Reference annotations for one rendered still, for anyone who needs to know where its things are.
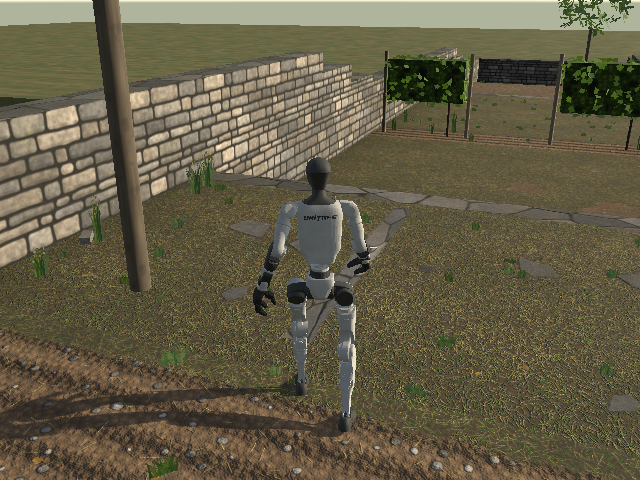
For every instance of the robot right hand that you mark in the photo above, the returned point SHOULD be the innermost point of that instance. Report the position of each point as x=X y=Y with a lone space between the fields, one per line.
x=356 y=261

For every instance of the robot right upper arm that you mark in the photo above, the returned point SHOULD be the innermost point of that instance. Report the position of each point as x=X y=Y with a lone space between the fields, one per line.
x=351 y=211

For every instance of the robot torso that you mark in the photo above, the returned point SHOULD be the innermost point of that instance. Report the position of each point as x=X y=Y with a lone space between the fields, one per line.
x=319 y=234

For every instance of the robot left hand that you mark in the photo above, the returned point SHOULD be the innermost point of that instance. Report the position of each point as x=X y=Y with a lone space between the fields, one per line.
x=257 y=300

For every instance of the robot left forearm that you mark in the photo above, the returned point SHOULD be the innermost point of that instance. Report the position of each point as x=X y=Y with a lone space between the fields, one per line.
x=268 y=270

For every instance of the robot right forearm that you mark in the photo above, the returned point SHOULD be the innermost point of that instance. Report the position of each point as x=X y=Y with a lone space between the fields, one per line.
x=364 y=257

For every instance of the left robot foot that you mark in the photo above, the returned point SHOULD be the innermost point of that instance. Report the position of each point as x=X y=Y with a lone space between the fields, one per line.
x=301 y=388

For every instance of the robot left upper arm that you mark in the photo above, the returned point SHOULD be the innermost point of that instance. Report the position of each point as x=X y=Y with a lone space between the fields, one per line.
x=287 y=212

